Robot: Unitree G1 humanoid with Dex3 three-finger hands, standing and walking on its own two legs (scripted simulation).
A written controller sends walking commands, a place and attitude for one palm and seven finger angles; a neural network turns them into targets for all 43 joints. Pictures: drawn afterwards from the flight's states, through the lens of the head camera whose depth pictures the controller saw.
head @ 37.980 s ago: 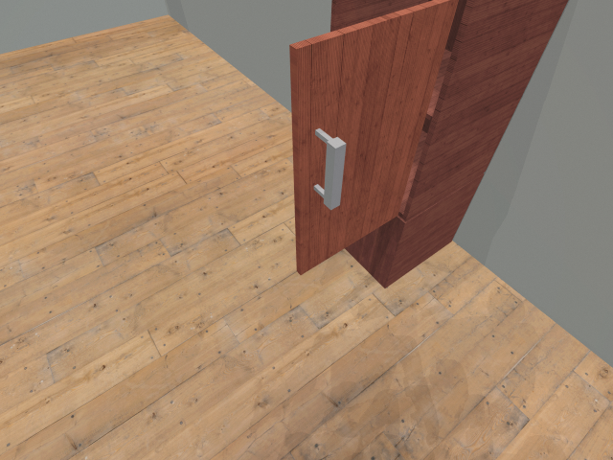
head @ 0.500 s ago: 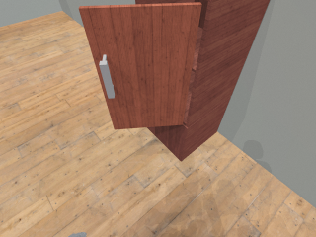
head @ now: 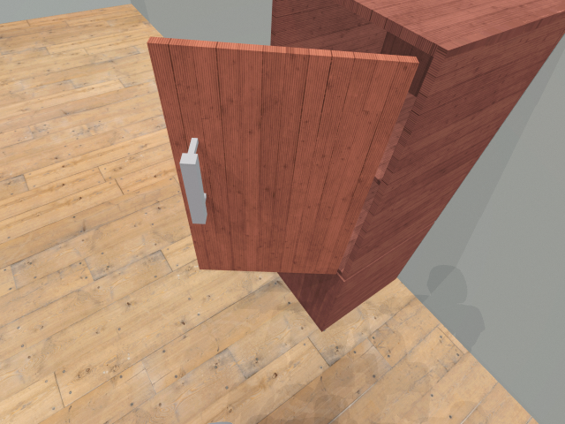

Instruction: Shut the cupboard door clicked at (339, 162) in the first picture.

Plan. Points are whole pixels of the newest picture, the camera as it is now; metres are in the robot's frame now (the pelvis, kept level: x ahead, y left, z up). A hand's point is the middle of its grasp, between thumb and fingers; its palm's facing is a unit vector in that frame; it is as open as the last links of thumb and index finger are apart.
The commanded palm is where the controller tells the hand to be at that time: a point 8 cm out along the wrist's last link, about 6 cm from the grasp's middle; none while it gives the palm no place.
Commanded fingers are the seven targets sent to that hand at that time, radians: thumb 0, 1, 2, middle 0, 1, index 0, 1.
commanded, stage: come to a stop and stand still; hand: left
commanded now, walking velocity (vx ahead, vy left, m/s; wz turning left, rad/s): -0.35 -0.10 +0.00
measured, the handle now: (196, 182) +0.48 +0.19 +0.03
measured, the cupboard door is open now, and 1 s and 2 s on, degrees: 55 55 55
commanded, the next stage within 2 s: look again from close up in 1.28 s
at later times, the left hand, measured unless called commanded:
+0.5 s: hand out of the picture +0.11 +0.14 -0.16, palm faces +0.05 -0.97 -0.24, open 7.4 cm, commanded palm none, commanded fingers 0.00 0.90 0.90 -0.20 -0.30 -0.20 -0.30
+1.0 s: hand out of the picture +0.01 +0.22 -0.16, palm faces +0.00 -0.96 -0.28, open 7.4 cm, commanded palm none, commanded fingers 0.00 0.90 0.90 -0.20 -0.30 -0.20 -0.30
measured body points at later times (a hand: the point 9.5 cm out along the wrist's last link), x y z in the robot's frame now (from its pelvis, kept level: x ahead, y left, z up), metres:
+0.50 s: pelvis +0.04 -0.04 +0.01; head +0.10 -0.05 +0.45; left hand +0.10 +0.19 -0.14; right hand +0.11 -0.29 -0.15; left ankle -0.01 +0.07 -0.67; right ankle +0.07 -0.17 -0.73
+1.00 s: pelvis -0.01 +0.03 +0.00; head -0.01 +0.00 +0.45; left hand +0.01 +0.27 -0.13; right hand +0.05 -0.21 -0.16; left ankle +0.01 +0.09 -0.73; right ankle +0.04 -0.10 -0.73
